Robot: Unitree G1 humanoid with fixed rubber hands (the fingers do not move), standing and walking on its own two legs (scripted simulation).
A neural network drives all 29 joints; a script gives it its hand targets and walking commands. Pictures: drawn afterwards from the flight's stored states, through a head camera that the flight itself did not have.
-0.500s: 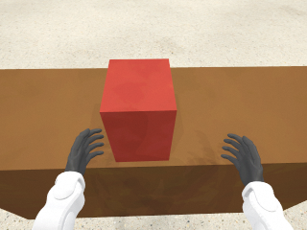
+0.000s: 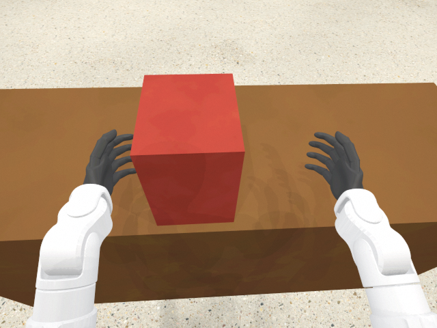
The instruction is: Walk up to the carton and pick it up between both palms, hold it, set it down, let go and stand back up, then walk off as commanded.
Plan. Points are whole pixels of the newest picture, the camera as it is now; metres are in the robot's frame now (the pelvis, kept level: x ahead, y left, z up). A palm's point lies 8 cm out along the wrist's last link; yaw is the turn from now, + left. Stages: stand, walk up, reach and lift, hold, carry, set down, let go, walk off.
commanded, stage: reach and lift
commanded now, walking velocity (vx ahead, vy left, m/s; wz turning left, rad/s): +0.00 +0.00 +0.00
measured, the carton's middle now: (192, 154) +0.43 +0.07 +0.04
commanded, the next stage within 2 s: none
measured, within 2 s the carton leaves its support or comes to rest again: neither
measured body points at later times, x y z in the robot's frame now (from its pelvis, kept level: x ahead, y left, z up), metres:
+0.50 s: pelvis -0.01 +0.00 +0.00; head +0.04 +0.01 +0.45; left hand +0.40 +0.21 +0.16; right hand +0.42 -0.18 +0.16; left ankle +0.01 +0.14 -0.75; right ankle +0.00 -0.09 -0.75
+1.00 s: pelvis +0.00 +0.00 +0.00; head +0.05 +0.02 +0.45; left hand +0.46 +0.21 +0.20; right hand +0.47 -0.17 +0.20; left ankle +0.01 +0.14 -0.75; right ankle +0.00 -0.09 -0.75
